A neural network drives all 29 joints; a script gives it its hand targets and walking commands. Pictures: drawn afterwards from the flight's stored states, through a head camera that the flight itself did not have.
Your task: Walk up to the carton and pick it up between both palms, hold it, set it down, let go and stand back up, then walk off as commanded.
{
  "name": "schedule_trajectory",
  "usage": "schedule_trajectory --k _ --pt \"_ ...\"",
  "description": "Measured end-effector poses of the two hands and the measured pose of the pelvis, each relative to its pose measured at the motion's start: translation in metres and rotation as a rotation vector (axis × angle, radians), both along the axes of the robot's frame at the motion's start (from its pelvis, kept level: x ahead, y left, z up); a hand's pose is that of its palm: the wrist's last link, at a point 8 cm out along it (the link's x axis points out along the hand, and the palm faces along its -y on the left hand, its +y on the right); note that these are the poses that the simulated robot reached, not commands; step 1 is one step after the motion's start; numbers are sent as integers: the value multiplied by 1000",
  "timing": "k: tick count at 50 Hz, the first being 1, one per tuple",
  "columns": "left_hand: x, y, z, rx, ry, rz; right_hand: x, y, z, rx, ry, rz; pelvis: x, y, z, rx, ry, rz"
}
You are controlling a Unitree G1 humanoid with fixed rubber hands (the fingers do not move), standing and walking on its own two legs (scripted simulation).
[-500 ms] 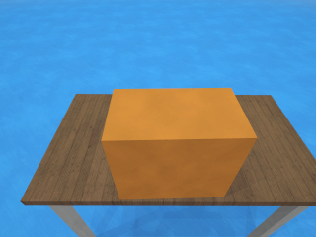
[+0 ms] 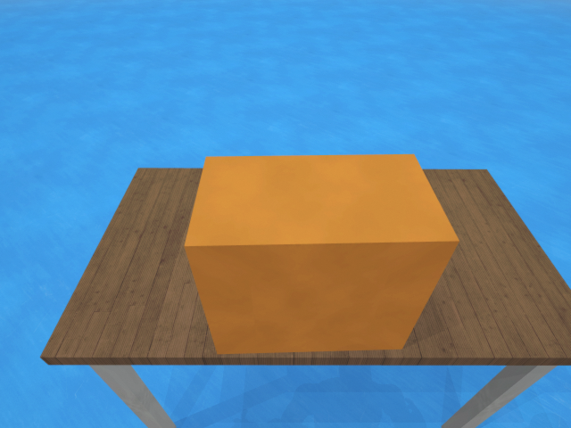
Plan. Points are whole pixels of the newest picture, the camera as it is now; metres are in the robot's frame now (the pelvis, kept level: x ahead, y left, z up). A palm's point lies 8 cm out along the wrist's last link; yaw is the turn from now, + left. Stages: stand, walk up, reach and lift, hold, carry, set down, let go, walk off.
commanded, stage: stand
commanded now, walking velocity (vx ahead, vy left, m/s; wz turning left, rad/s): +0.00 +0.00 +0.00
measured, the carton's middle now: (310, 259) +0.39 -0.01 +0.03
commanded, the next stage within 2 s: walk off in 0.96 s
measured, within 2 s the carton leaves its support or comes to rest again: neither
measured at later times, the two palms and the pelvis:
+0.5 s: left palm out of the picture +0.03 +0.29 -0.12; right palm out of the picture +0.07 -0.28 -0.10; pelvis -0.01 +0.00 +0.00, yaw +0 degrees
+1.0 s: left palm out of the picture +0.03 +0.29 -0.12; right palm out of the picture +0.07 -0.28 -0.10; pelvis -0.01 +0.00 +0.00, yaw +0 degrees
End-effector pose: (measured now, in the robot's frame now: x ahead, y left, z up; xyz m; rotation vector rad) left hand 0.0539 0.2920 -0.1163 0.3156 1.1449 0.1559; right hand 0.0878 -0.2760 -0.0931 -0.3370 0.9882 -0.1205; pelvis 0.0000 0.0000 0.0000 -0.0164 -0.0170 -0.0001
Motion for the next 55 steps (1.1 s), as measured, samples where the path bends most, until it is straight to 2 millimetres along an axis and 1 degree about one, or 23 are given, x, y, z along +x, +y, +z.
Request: schedule_trajectory --k 18,33,55 --pt "-16 0 -2 -2 29 15 -12 -2 -3 0 21 -7 -8 -1 0 1 -11 0" --pt "-25 0 -4 -2 47 23 -16 -3 -5 0 33 -10 -12 -1 0 2 -16 -1" --pt "-30 1 -5 -1 67 31 -16 -4 -7 -2 51 -15 -13 -1 0 2 -17 0"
